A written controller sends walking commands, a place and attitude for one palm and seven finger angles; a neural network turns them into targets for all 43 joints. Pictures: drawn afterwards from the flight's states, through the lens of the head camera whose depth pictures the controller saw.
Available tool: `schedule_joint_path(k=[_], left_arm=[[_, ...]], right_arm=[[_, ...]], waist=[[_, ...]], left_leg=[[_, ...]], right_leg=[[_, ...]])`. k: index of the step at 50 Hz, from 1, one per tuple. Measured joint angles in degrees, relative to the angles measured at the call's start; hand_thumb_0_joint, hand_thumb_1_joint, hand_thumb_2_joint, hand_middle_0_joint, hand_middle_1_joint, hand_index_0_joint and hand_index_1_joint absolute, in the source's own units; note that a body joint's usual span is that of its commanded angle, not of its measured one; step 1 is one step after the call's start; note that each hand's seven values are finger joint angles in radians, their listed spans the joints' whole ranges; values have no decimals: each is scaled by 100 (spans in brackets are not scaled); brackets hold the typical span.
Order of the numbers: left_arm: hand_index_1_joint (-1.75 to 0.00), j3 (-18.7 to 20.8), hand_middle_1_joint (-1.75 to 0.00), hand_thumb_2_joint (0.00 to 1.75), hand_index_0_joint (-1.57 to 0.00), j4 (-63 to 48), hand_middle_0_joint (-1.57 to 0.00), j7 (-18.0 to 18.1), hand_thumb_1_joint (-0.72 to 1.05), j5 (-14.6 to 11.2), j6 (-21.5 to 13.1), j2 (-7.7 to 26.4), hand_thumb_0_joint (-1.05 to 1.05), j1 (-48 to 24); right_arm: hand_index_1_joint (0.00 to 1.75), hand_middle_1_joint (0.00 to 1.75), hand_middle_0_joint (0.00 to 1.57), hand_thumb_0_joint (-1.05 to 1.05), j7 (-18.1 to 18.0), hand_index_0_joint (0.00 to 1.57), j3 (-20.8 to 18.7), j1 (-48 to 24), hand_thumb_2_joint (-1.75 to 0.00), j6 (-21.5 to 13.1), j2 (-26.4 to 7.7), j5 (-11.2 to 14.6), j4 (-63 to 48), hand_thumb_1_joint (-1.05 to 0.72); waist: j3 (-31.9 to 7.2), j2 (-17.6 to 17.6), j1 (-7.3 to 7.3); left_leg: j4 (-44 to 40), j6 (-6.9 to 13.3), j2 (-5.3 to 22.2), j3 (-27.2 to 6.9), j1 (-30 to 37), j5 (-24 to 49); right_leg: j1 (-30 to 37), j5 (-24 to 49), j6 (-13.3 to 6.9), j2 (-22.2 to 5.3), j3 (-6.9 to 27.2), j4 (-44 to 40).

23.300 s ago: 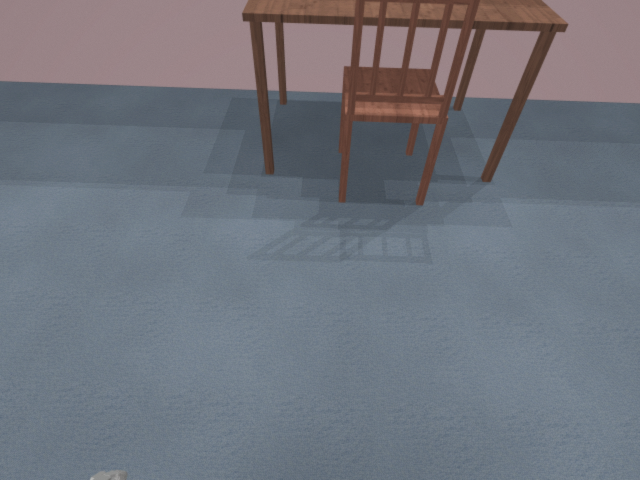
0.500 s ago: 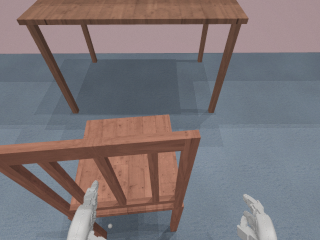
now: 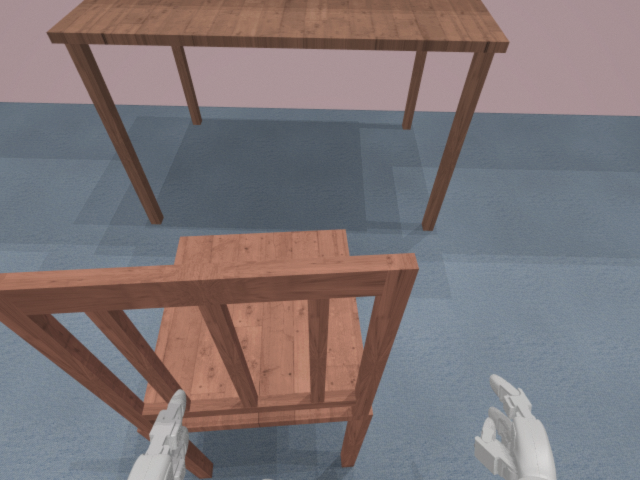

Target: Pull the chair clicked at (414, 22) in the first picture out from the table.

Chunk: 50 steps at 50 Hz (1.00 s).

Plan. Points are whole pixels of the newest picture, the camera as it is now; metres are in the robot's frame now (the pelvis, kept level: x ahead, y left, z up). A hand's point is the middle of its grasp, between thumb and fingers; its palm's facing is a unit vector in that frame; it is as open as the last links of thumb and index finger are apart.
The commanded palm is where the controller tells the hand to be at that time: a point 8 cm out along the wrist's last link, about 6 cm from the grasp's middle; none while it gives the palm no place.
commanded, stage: draw the hand back to the body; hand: left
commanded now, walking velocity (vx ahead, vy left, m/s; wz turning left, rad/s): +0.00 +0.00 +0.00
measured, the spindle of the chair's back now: (235, 362) +0.27 +0.13 +0.00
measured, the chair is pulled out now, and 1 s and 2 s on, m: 0.68 0.67 0.67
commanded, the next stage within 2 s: step back with the hand held close in 1.50 s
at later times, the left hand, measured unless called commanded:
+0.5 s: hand (147, 460) +0.14 +0.17 +0.09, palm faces +0.03 -0.97 -0.25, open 16.5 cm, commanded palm +0.11 +0.23 +0.13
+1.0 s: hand (55, 415) +0.16 +0.22 +0.15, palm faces +0.33 -0.80 -0.49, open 9.3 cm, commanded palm +0.13 +0.27 +0.23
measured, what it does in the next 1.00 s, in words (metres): rises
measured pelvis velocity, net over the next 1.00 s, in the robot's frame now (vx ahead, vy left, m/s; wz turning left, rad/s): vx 0.01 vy -0.03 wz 0.01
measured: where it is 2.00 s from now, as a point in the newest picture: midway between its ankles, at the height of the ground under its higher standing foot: outside the picture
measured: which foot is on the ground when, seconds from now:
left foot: down 0.00-1.00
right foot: down 0.00-1.00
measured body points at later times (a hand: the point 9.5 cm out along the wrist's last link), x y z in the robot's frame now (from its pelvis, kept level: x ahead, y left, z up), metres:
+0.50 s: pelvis -0.01 +0.00 +0.01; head +0.01 -0.01 +0.46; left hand +0.13 +0.22 +0.10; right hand +0.18 -0.22 -0.06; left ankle -0.02 +0.13 -0.67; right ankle +0.00 -0.14 -0.67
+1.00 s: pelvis +0.01 -0.03 +0.06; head -0.01 -0.06 +0.51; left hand +0.14 +0.26 +0.18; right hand +0.21 -0.25 -0.02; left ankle -0.02 +0.13 -0.67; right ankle +0.00 -0.14 -0.67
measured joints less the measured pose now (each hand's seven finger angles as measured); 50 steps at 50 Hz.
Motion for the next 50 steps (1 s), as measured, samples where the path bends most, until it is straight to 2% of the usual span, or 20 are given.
schedule_joint_path(k=[3,8,10,12,17,22,24,26,29,32,37,50], left_arm=[[0,187,0,20,-1,-175,-1,-90,-53,-233,-699,6,-1,-9],[0,462,0,20,-1,-205,0,-385,-54,-405,-1821,38,-1,-189],[0,539,0,20,-1,-173,0,-577,-54,-477,-2131,117,-1,-268],[0,672,0,20,-1,-220,0,-696,-54,-548,-2208,236,-1,-349],[-2,885,0,20,-4,-379,-1,-813,-54,-778,-1811,398,-1,-323],[-4,1039,-1,22,-9,-450,-1,-824,-51,-909,-1535,587,-1,-258],[-6,1047,-1,23,-12,-550,-2,-538,-47,-466,-1160,870,-1,-286],[-9,1017,-2,26,-16,-698,-2,-238,-43,-155,-655,1116,-1,-280],[-14,998,-4,29,-23,-721,-3,55,-35,23,-157,1295,-1,-295],[-19,1027,-6,34,-30,-587,-5,187,-25,44,113,1385,-1,-409],[-26,1216,-9,42,-39,-387,-7,308,-8,27,301,1436,-1,-599],[-35,1915,-19,65,-43,-207,-14,498,38,59,162,1336,0,-1153]], right_arm=[[30,30,20,1,31,20,-50,-23,-90,-99,32,22,99,-91],[30,30,20,1,225,20,-111,-194,-90,-143,89,49,300,-91],[30,30,20,1,287,20,-133,-271,-90,-109,126,59,341,-91],[30,30,20,1,301,20,-143,-322,-90,-30,163,88,355,-91],[30,30,20,1,232,20,-61,-316,-90,95,228,170,358,-91],[30,30,20,1,126,20,3,-194,-90,6,247,188,421,-91],[30,30,20,1,29,20,28,-107,-90,66,222,148,419,-91],[30,30,20,1,-54,20,90,-52,-90,140,174,117,414,-91],[30,30,20,1,-147,20,173,-48,-90,202,116,73,427,-91],[30,30,20,1,-206,20,220,-77,-90,181,70,49,480,-91],[30,30,20,1,-212,20,248,-123,-90,9,-12,24,643,-91],[30,30,20,1,-71,20,176,-302,-90,-451,-184,-49,1148,-91]], waist=[[10,-35,75],[37,-25,140],[75,-26,164],[143,-2,186],[249,93,153],[258,99,129],[289,98,201],[350,139,201],[452,204,163],[581,245,151],[786,281,199],[1086,313,489]], left_leg=[[170,-10,4,-34,-144,-59],[444,-18,15,-37,-399,-141],[549,-20,26,-22,-492,-169],[593,-21,39,-19,-490,-182],[368,-18,50,-18,-201,-93],[-21,-31,68,-32,177,61],[-219,-49,96,-30,434,120],[-479,-67,112,-44,772,205],[-895,-73,132,-22,1272,353],[-1281,-85,153,5,1713,500],[-1843,-121,175,19,2308,729],[-2754,-202,178,-38,3169,1131]], right_leg=[[-122,-52,-8,3,-26,143],[-377,-116,-12,14,-16,398],[-484,-135,-14,24,5,507],[-484,-139,-14,37,10,544],[-186,-44,-8,52,1,305],[203,102,-29,73,-29,-88],[459,169,-45,103,-37,-294],[812,256,-48,121,-62,-569],[1303,401,-67,145,-59,-977],[1725,538,-83,169,-47,-1334],[2293,729,-116,195,-56,-1835],[3085,965,-196,200,-145,-2512]])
